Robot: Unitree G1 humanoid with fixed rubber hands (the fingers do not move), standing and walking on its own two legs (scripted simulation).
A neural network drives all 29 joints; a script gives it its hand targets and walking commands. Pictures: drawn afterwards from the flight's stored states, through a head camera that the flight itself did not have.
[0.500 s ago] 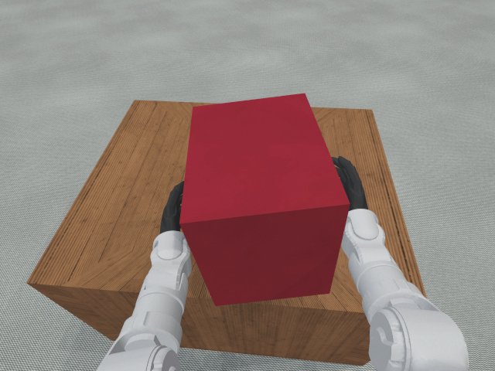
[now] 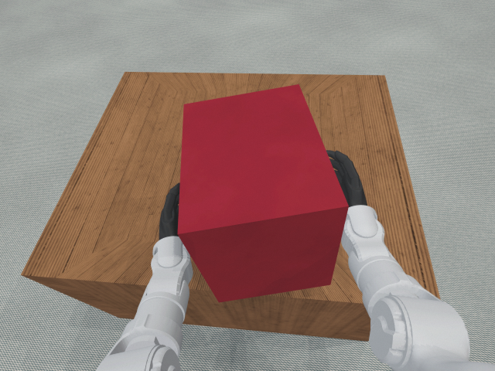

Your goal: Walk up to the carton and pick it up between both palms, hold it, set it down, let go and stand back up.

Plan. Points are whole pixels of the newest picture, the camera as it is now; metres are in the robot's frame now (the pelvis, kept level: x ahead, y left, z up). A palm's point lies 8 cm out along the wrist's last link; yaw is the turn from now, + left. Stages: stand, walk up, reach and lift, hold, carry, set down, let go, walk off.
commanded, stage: set down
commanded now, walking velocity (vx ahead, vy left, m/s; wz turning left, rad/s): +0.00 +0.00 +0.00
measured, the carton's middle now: (258, 195) +0.44 +0.02 -0.03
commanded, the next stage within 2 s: none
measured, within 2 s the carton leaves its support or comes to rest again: rests again in 1.86 s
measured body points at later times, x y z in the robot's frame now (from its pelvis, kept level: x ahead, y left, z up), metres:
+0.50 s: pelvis +0.01 -0.01 -0.01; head +0.15 -0.04 +0.42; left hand +0.37 +0.16 -0.04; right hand +0.44 -0.15 -0.03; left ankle -0.04 +0.14 -0.74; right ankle +0.00 -0.10 -0.74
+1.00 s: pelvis +0.00 -0.01 -0.01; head +0.15 -0.05 +0.41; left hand +0.37 +0.15 -0.05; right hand +0.44 -0.15 -0.04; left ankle -0.04 +0.14 -0.74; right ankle +0.00 -0.10 -0.74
